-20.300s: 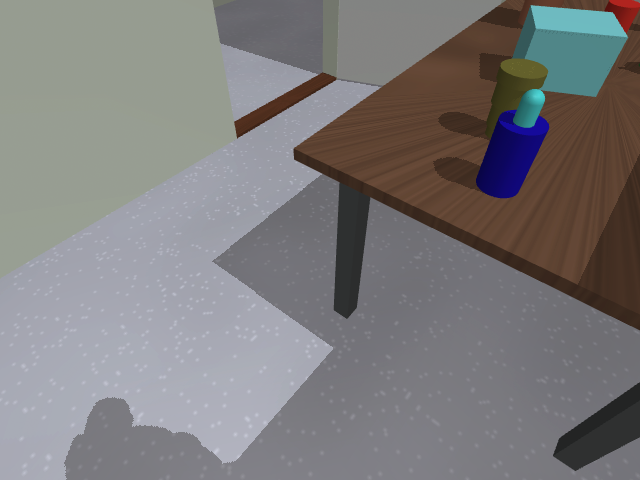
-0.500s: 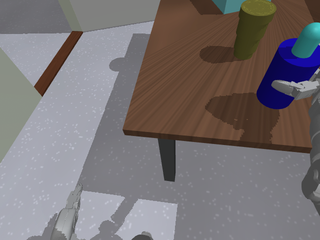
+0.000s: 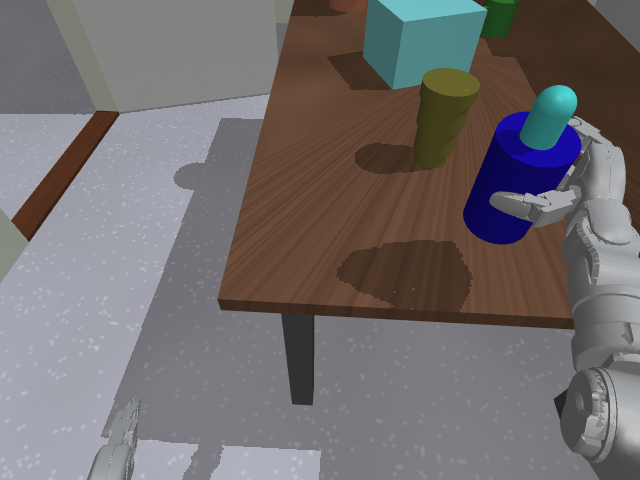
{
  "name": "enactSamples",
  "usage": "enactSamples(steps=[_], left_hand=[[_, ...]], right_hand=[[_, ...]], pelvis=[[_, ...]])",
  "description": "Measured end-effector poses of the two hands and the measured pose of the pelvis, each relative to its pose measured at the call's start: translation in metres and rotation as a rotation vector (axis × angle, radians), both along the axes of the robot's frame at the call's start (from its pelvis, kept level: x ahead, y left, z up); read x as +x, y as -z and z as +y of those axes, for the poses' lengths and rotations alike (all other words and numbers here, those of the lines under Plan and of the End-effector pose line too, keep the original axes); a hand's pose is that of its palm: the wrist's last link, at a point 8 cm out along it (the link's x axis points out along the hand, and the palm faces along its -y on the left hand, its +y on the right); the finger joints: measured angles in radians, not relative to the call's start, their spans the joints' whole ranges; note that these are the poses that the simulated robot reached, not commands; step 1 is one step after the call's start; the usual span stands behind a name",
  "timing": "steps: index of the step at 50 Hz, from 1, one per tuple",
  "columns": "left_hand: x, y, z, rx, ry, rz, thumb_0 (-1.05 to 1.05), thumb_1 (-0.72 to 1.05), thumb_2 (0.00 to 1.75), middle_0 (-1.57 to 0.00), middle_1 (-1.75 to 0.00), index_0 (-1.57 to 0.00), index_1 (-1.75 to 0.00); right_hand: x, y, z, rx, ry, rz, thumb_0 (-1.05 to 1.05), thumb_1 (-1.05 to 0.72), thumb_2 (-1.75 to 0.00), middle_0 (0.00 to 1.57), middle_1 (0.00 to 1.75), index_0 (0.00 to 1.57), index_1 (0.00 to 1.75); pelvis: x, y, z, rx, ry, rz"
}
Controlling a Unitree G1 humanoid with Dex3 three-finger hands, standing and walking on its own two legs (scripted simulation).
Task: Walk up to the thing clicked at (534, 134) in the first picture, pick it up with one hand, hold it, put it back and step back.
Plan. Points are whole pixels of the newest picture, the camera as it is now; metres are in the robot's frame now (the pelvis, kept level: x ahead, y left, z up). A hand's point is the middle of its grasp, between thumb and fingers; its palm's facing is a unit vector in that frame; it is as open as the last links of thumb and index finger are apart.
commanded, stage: lift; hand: right
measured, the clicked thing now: (523, 165) +0.46 -0.19 +0.18
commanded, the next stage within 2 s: hold in 1.02 s
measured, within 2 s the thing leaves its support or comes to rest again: neither
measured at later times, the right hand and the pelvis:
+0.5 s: hand (559, 195) +0.37 -0.18 +0.22, palm faces +0.22 +0.98 -0.03, open 11.7 cm; pelvis -0.02 +0.01 +0.01, yaw -1 degrees
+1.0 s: hand (592, 214) +0.31 -0.18 +0.25, palm faces +0.21 +0.98 -0.03, open 11.7 cm; pelvis -0.03 +0.01 +0.01, yaw -2 degrees
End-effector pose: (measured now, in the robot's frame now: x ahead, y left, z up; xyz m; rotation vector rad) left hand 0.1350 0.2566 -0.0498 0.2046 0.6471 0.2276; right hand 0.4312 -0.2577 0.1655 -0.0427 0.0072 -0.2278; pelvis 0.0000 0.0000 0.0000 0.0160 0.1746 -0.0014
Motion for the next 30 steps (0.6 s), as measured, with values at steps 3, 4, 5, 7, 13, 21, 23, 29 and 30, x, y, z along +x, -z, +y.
enactSamples(steps=[3,4,5,7,13,21,23,29,30], left_hand=[[0.004,-0.003,0.001,-0.003,0.005,-0.021,-0.01,-0.53,0.06,-0.04,-0.05,-0.05,-0.05],[0.006,-0.005,0.001,-0.004,0.009,-0.029,-0.01,-0.53,0.06,-0.04,-0.05,-0.05,-0.05],[0.008,-0.006,0.001,-0.005,0.013,-0.039,-0.01,-0.53,0.06,-0.04,-0.05,-0.05,-0.05],[0.012,-0.010,0.001,-0.008,0.018,-0.058,-0.01,-0.53,0.06,-0.04,-0.05,-0.05,-0.05],[0.013,-0.010,0.002,-0.028,0.015,-0.071,-0.01,-0.53,0.06,-0.04,-0.05,-0.04,-0.04],[0.002,0.001,0.002,-0.056,0.003,-0.031,-0.01,-0.53,0.06,-0.03,-0.05,-0.04,-0.04],[0.002,0.002,0.001,-0.060,0.004,-0.034,-0.01,-0.53,0.06,-0.03,-0.04,-0.04,-0.04],[0.001,0.000,0.000,-0.063,0.002,-0.063,-0.01,-0.53,0.06,-0.03,-0.04,-0.04,-0.04],[0.000,-0.001,0.001,-0.063,0.001,-0.070,-0.01,-0.53,0.06,-0.03,-0.04,-0.04,-0.04]], right_hand=[[-0.011,-0.008,0.005,0.002,-0.009,-0.016,-0.05,0.61,-0.81,0.61,1.11,0.70,1.14],[-0.015,-0.010,0.007,0.004,-0.013,-0.021,-0.05,0.61,-0.80,0.61,1.11,0.70,1.14],[-0.019,-0.012,0.009,0.007,-0.017,-0.025,-0.04,0.61,-0.80,0.61,1.11,0.70,1.14],[-0.026,-0.016,0.013,0.014,-0.020,-0.034,-0.04,0.61,-0.80,0.61,1.11,0.70,1.14],[-0.050,-0.028,0.020,0.023,-0.017,-0.040,-0.03,0.61,-0.80,0.61,1.10,0.70,1.13],[-0.081,-0.042,0.025,0.010,-0.009,-0.033,-0.03,0.61,-0.80,0.61,1.10,0.70,1.13],[-0.088,-0.046,0.027,0.007,-0.011,-0.036,-0.03,0.61,-0.80,0.61,1.10,0.70,1.13],[-0.108,-0.060,0.030,0.007,-0.015,-0.046,-0.03,0.61,-0.80,0.61,1.10,0.70,1.13],[-0.112,-0.062,0.030,0.008,-0.015,-0.046,-0.03,0.61,-0.80,0.61,1.10,0.70,1.13]], pelvis=[[0.001,-0.002,0.001,-0.003,0.004,-0.023],[0.001,-0.002,0.002,-0.005,0.005,-0.031],[0.001,-0.003,0.002,-0.006,0.006,-0.038],[0.001,-0.004,0.004,-0.008,0.008,-0.052],[-0.002,-0.006,0.007,-0.012,0.012,-0.089],[-0.011,-0.007,0.009,-0.017,0.014,-0.130],[-0.014,-0.007,0.009,-0.018,0.016,-0.139],[-0.021,-0.008,0.010,-0.020,0.020,-0.166],[-0.022,-0.008,0.010,-0.020,0.021,-0.170]])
